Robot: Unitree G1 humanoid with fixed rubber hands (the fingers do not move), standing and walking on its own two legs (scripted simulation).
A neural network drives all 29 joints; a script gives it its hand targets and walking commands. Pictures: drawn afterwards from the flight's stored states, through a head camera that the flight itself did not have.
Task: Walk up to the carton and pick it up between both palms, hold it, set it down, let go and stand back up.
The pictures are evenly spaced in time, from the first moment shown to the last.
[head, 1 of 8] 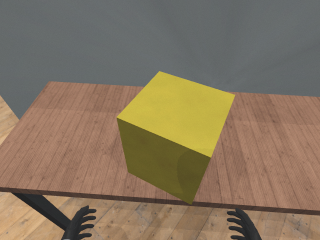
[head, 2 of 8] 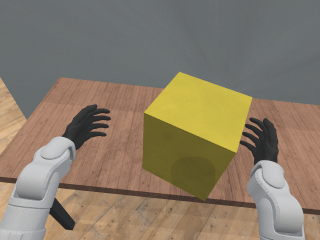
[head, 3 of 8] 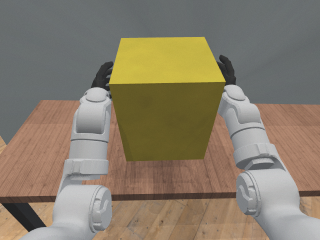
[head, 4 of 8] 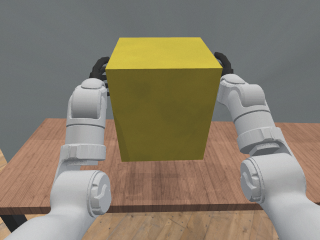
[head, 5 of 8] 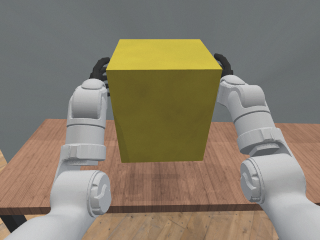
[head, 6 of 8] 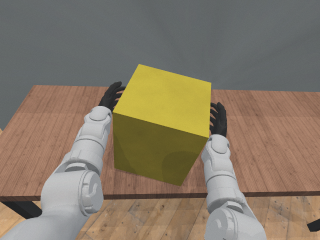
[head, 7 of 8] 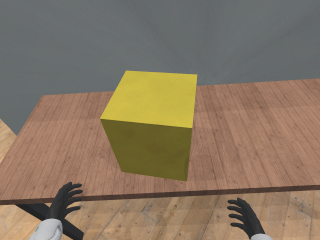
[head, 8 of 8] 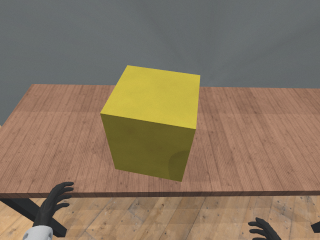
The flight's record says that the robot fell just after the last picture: no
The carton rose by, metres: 0.22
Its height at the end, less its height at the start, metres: +0.00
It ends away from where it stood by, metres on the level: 0.04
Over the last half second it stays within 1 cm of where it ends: yes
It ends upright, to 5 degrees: yes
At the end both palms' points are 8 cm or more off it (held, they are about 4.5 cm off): yes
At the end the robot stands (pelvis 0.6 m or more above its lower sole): yes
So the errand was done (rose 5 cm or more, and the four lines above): yes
